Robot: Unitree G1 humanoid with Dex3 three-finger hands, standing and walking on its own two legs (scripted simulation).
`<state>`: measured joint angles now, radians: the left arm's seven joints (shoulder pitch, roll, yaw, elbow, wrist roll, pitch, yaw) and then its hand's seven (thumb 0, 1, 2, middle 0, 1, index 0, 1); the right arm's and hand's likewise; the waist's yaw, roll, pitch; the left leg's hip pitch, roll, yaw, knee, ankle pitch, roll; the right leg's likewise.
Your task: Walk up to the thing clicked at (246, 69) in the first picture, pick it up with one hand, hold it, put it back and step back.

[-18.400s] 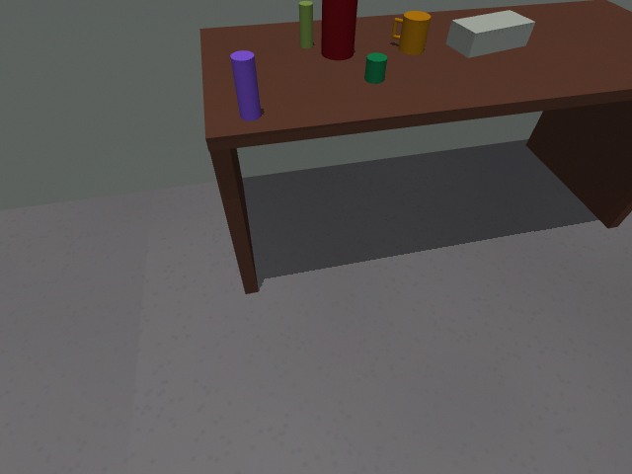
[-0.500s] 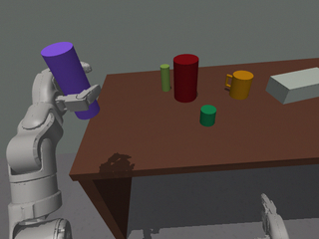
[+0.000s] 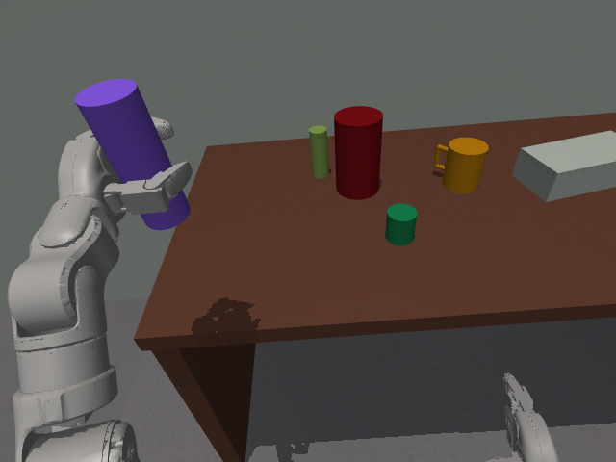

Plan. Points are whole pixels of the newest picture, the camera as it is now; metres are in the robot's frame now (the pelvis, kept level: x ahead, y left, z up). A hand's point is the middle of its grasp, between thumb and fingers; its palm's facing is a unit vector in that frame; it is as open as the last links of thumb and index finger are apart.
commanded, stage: hold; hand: left
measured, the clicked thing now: (141, 161) +0.34 +0.17 +0.29
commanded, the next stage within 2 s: crouch in 0.22 s
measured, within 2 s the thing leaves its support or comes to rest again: neither
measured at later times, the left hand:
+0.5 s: hand (164, 176) +0.35 +0.16 +0.27, palm faces +0.13 -0.99 +0.01, open 7.5 cm
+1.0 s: hand (178, 213) +0.40 +0.19 +0.18, palm faces +0.20 -0.98 +0.00, open 7.5 cm
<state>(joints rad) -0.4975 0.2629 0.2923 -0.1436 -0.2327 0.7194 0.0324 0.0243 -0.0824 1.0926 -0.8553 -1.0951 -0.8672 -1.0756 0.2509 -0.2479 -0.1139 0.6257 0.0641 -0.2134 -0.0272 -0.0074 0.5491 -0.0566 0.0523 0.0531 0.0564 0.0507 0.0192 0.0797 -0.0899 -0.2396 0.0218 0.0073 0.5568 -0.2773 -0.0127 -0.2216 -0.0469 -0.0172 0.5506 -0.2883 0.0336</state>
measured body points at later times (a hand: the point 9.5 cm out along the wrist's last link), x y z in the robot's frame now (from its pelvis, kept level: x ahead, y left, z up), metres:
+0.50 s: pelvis +0.00 +0.00 +0.00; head -0.05 -0.03 +0.45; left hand +0.33 +0.21 +0.27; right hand +0.16 -0.26 -0.07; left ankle +0.02 +0.13 -0.73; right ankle +0.01 -0.14 -0.73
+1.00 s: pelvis +0.00 +0.00 +0.00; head -0.01 -0.01 +0.45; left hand +0.39 +0.24 +0.18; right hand +0.15 -0.27 -0.07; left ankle +0.02 +0.13 -0.73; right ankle +0.01 -0.14 -0.73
